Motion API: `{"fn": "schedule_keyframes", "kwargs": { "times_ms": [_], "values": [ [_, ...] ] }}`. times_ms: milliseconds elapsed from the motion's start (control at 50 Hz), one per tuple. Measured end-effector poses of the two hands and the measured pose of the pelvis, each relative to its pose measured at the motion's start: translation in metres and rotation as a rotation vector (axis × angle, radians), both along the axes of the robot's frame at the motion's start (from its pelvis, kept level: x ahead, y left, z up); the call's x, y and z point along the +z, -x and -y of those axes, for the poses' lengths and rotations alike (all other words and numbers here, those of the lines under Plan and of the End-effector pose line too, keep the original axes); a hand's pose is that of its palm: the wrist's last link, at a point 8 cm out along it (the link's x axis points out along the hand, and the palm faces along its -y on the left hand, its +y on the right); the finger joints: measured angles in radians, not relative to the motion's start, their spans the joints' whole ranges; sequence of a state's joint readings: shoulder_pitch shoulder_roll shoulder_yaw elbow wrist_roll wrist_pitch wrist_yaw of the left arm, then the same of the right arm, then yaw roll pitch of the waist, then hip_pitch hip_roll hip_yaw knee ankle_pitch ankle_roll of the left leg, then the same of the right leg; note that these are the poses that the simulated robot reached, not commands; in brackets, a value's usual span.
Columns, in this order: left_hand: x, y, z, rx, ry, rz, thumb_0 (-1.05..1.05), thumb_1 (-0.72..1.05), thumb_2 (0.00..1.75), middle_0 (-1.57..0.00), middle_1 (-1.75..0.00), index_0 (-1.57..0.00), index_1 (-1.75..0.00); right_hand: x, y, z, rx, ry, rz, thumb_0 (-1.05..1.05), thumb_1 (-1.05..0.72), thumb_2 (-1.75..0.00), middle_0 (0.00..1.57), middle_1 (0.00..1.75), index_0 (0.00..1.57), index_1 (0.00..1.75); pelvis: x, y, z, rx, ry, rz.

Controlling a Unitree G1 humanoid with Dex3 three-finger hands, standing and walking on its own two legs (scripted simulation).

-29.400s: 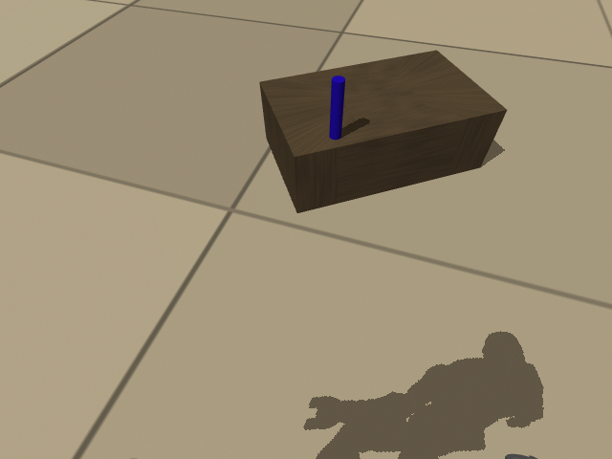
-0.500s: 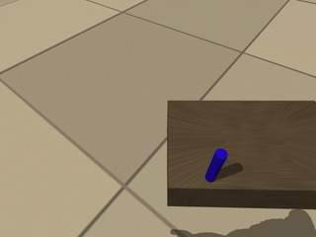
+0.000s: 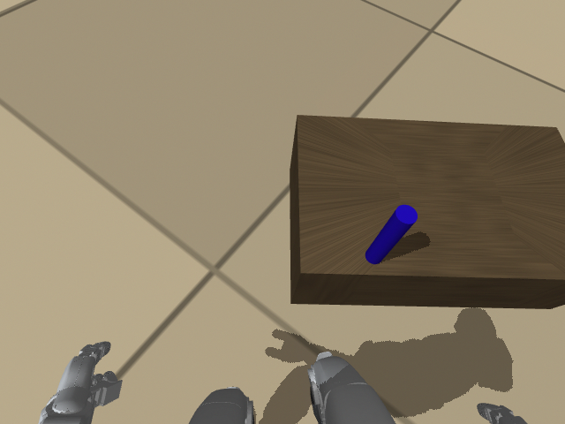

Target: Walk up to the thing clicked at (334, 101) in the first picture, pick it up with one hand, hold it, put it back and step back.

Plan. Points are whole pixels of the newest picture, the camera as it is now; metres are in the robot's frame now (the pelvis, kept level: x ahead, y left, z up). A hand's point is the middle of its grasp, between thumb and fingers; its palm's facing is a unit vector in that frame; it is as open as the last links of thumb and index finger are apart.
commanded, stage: step back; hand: right
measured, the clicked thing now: (388, 237) +0.48 -0.28 -0.30
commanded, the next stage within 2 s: none
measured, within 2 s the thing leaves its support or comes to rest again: neither
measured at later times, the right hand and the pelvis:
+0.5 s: hand out of the picture +0.02 -0.26 -0.14, palm faces +0.04 +0.94 -0.35, open 7.4 cm; pelvis -0.08 +0.00 +0.02, yaw -4 degrees
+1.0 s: hand out of the picture -0.09 -0.26 -0.12, palm faces +0.02 +0.90 -0.44, open 7.4 cm; pelvis -0.20 +0.01 +0.01, yaw -6 degrees
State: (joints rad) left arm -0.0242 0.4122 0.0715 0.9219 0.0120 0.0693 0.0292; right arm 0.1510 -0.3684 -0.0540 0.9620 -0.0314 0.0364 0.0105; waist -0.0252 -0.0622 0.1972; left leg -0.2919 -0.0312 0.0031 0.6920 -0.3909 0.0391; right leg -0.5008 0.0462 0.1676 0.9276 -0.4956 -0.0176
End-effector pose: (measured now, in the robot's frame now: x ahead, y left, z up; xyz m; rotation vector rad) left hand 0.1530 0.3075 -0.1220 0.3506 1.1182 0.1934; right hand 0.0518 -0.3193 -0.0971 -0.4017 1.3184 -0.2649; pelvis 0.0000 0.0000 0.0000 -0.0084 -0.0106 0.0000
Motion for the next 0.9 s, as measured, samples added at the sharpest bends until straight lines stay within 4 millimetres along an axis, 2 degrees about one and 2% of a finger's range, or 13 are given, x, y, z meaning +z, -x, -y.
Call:
{"fn": "schedule_keyframes", "kwargs": {
  "times_ms": [60,140,280,340,420,480,560,660,760,900],
  "values": [
    [0.002,0.011,0.001,-0.003,0.015,-0.021,0.01,0.91,0.90,-0.20,-0.30,-0.20,-0.30,0.006,0.017,-0.010,-0.010,-0.003,-0.021,0.01,-0.91,-0.90,0.20,0.30,0.20,0.30,0.008,0.006,-0.003,-0.003,0.011,-0.013],
    [0.004,0.034,0.003,-0.030,0.020,-0.067,0.01,0.91,0.90,-0.20,-0.30,-0.20,-0.30,0.006,0.022,-0.017,-0.026,-0.006,0.018,0.01,-0.90,-0.90,0.20,0.30,0.20,0.30,0.011,0.015,-0.008,-0.035,0.013,-0.014],
    [0.006,0.065,0.009,-0.060,-0.010,-0.094,0.01,0.91,0.90,-0.20,-0.30,-0.20,-0.30,-0.013,0.025,-0.014,-0.039,-0.049,0.119,0.01,-0.90,-0.90,0.20,0.30,0.20,0.30,0.001,0.036,-0.003,-0.078,-0.016,0.003],
    [0.014,0.079,0.017,-0.061,-0.019,-0.079,0.01,0.91,0.90,-0.20,-0.30,-0.20,-0.30,-0.022,0.028,-0.010,-0.055,-0.073,0.140,0.01,-0.90,-0.90,0.20,0.30,0.20,0.30,0.001,0.047,-0.001,-0.066,0.026,0.026],
    [0.030,0.095,0.019,-0.056,-0.019,-0.044,0.01,0.91,0.90,-0.20,-0.30,-0.21,-0.30,-0.014,0.032,-0.013,-0.046,-0.097,0.154,0.01,-0.91,-0.90,0.20,0.30,0.20,0.30,0.010,0.060,0.003,-0.085,-0.030,0.024],
    [0.038,0.103,0.016,-0.047,-0.024,-0.021,0.01,0.91,0.90,-0.20,-0.30,-0.21,-0.30,-0.007,0.039,-0.013,-0.022,-0.092,0.166,0.01,-0.91,-0.90,0.20,0.30,0.20,0.30,0.015,0.071,-0.001,-0.078,-0.044,0.007],
    [0.041,0.107,0.008,-0.058,-0.030,0.022,0.01,0.90,0.90,-0.20,-0.30,-0.21,-0.30,-0.003,0.055,-0.013,0.008,-0.058,0.162,0.01,-0.91,-0.90,0.20,0.30,0.20,0.30,0.014,0.090,-0.009,-0.059,-0.030,-0.008],
    [0.024,0.119,-0.012,-0.052,-0.005,0.082,0.01,0.90,0.90,-0.20,-0.30,-0.21,-0.30,-0.004,0.083,-0.023,0.041,-0.006,0.139,0.01,-0.91,-0.90,0.20,0.30,0.20,0.30,0.000,0.117,-0.023,-0.015,-0.018,0.012],
    [0.014,0.156,-0.019,-0.016,0.022,0.029,0.01,0.91,0.90,-0.20,-0.30,-0.20,-0.30,0.012,0.116,-0.039,0.054,-0.012,0.130,0.01,-0.91,-0.90,0.20,0.30,0.20,0.30,0.008,0.139,-0.027,-0.023,0.006,0.031],
    [0.013,0.222,-0.021,-0.003,0.025,-0.067,0.01,0.91,0.90,-0.20,-0.30,-0.20,-0.30,0.028,0.137,-0.033,0.051,0.008,0.181,0.01,-0.90,-0.90,0.21,0.30,0.20,0.30,0.015,0.172,-0.021,-0.063,0.020,0.007]
  ]
}}
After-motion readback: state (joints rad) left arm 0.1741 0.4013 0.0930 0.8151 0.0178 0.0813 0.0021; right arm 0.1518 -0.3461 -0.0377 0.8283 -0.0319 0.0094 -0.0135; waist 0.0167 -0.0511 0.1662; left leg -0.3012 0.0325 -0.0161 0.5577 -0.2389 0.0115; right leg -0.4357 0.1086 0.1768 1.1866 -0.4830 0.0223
